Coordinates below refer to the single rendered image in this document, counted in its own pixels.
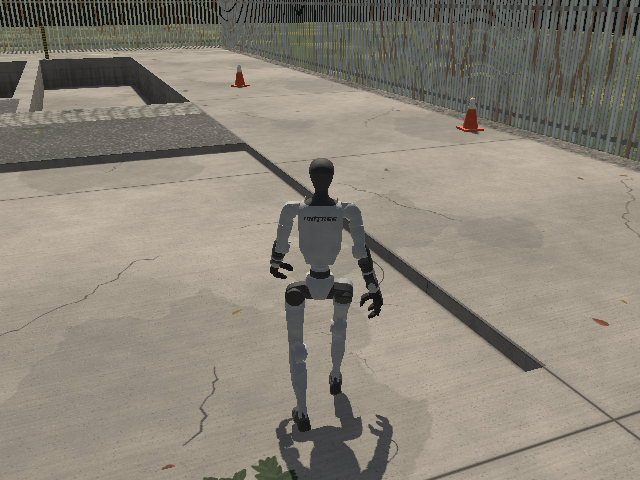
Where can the robot right upper arm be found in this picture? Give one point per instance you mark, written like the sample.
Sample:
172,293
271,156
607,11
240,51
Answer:
352,212

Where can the robot right hand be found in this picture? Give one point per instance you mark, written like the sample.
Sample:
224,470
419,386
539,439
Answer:
376,305

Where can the robot left upper arm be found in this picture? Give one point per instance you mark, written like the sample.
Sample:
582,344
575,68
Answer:
289,211

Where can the humanoid robot torso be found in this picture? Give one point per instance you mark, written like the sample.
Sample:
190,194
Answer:
320,236

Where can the robot right forearm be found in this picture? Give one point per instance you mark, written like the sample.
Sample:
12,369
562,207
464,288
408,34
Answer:
368,272

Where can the humanoid robot head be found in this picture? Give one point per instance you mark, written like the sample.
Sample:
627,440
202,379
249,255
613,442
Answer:
321,172

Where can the robot left forearm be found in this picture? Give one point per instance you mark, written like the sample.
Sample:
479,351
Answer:
276,258

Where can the robot left hand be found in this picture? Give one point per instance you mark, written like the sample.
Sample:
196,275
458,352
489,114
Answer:
277,274

